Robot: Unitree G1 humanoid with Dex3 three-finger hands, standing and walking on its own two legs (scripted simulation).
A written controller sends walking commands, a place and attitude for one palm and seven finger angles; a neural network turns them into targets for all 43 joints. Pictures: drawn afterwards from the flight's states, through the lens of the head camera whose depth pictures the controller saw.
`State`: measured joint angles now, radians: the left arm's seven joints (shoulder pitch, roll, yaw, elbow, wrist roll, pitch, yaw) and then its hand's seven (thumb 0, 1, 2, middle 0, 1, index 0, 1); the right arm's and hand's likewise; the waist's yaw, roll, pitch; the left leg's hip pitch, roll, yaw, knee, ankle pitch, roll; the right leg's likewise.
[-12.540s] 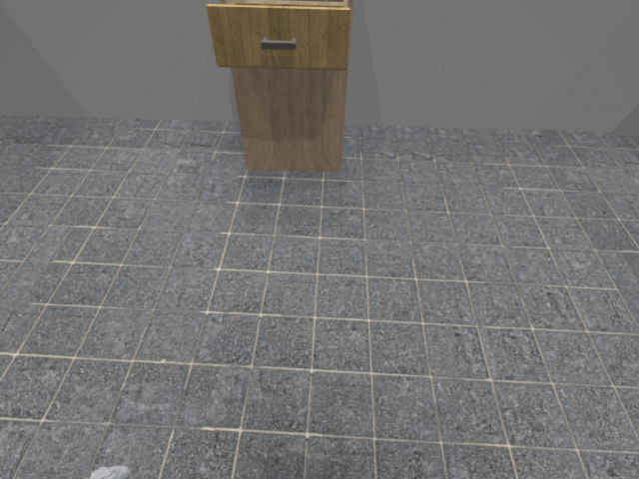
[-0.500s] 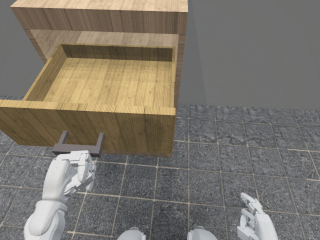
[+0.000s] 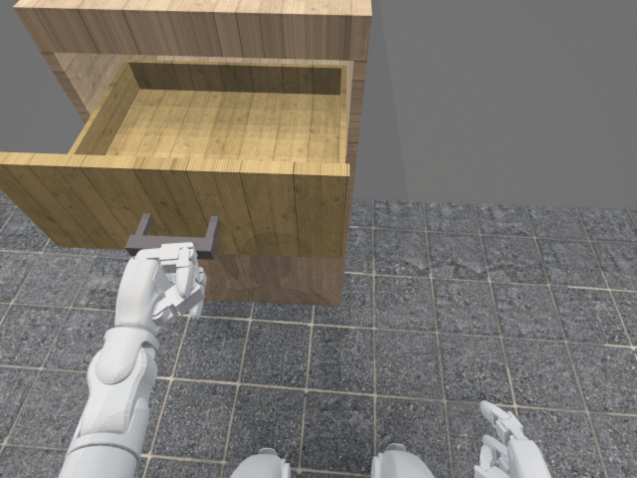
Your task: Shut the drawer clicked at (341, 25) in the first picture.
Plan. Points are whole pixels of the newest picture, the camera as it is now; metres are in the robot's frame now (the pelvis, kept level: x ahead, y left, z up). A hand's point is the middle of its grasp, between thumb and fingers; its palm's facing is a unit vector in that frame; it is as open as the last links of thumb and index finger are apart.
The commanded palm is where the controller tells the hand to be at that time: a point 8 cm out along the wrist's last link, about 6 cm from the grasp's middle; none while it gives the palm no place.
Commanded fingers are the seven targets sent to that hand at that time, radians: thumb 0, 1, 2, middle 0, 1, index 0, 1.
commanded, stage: push the drawer shut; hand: left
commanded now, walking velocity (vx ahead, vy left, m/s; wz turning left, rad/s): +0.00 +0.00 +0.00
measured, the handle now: (176, 234) +0.40 +0.20 +0.05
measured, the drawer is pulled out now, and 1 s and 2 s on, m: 0.23 0.10 0.00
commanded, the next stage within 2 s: none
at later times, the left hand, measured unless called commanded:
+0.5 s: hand (210, 244) +0.39 +0.16 +0.05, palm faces -0.03 -1.00 -0.06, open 3.1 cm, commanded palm +0.38 +0.21 +0.05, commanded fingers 0.00 0.90 0.90 -1.40 -1.60 -1.40 -1.60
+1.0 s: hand (216, 207) +0.46 +0.16 +0.05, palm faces -0.03 -1.00 -0.04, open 3.0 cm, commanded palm +0.44 +0.21 +0.05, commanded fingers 0.00 0.90 0.90 -1.40 -1.60 -1.40 -1.60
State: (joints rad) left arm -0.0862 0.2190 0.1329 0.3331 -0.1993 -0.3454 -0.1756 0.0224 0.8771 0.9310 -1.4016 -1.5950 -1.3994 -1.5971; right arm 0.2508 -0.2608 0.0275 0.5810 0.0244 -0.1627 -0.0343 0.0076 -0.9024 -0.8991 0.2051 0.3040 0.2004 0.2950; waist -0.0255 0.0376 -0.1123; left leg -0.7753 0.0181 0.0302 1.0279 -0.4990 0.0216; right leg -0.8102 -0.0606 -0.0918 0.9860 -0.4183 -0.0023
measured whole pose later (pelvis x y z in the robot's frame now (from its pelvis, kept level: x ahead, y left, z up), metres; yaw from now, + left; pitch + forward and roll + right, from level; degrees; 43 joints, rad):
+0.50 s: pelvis +0.00 -0.01 +0.00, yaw +0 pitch +16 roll -1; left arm -0.38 0.27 0.21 0.66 -0.17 -0.40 -0.19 -0.01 0.88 0.94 -1.40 -1.59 -1.40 -1.60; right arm 0.27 -0.27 0.02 0.63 0.02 -0.09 -0.03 0.01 -0.90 -0.90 0.20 0.30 0.20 0.29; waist -0.05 0.02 -0.10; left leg -0.80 0.03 0.03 1.01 -0.49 0.01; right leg -0.84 -0.05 -0.09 0.98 -0.41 -0.01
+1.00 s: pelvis +0.00 +0.00 -0.01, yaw -2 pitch +19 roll -1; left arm -0.67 0.36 0.32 0.99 -0.13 -0.46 -0.23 -0.02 0.83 0.91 -1.40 -1.60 -1.40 -1.60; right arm 0.32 -0.27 0.02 0.64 0.00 -0.02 -0.02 0.00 -0.90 -0.90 0.20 0.30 0.20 0.29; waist -0.11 0.02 -0.11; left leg -0.89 0.04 0.04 1.05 -0.50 0.02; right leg -0.93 -0.04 -0.08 1.00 -0.40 -0.01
